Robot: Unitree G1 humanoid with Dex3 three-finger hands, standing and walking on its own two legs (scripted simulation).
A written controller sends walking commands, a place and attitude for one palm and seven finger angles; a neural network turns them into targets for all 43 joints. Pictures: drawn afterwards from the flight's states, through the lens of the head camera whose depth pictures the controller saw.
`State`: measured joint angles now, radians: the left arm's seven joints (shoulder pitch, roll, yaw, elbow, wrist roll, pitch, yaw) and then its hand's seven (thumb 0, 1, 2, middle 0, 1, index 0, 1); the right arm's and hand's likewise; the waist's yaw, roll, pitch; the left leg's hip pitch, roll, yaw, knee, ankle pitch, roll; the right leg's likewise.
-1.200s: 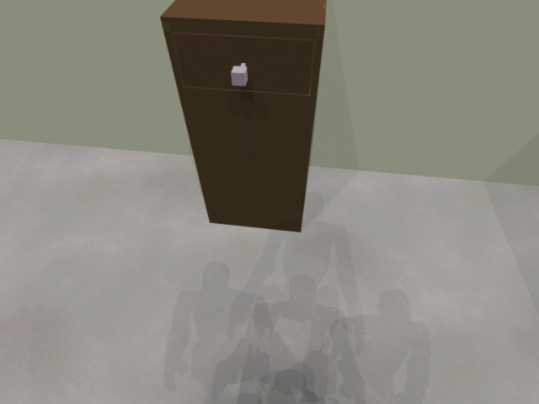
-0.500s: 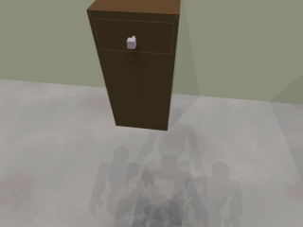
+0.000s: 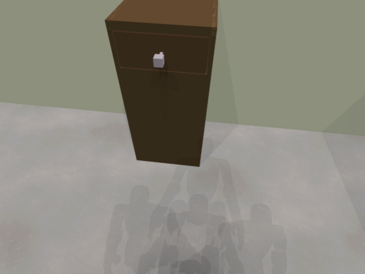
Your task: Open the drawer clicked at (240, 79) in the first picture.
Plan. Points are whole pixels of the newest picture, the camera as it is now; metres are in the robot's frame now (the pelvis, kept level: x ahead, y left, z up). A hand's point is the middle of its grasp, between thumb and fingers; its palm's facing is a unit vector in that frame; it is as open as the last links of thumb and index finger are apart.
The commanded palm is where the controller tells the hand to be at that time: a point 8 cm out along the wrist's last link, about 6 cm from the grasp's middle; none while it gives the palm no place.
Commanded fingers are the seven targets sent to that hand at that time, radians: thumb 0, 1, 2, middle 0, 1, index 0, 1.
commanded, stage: take the last steps up to it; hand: left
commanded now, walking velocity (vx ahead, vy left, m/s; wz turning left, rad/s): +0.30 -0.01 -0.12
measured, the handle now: (159, 58) +0.89 +0.15 +0.03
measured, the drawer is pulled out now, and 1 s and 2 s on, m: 0.00 0.00 0.00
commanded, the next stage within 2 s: come to a stop and stand still in 0.76 s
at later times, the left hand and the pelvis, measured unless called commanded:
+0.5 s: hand (138, 235) +0.26 +0.14 -0.19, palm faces -0.05 -0.97 -0.23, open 7.3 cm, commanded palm none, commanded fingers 0.00 0.90 0.90 -0.20 -0.30 -0.20 -0.30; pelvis +0.16 -0.05 -0.02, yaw -5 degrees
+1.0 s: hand (152, 221) +0.31 +0.11 -0.19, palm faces +0.04 -0.99 -0.14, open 7.4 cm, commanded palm none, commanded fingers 0.00 0.90 0.90 -0.20 -0.30 -0.20 -0.30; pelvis +0.34 -0.04 -0.01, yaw -3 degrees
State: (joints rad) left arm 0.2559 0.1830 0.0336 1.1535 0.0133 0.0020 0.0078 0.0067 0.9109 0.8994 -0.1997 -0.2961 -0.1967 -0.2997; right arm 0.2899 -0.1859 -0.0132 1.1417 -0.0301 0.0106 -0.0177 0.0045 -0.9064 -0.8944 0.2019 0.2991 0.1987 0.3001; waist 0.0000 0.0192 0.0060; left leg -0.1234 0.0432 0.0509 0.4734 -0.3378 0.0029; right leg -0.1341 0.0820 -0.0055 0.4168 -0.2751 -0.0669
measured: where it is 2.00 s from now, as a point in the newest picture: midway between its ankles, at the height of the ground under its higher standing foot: (198, 272)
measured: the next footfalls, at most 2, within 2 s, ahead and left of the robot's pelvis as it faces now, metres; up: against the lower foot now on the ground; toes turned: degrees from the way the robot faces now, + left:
right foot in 0.44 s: +0.26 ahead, -0.14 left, +0.00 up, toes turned -12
left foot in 0.88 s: +0.42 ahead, +0.06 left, +0.00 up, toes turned +4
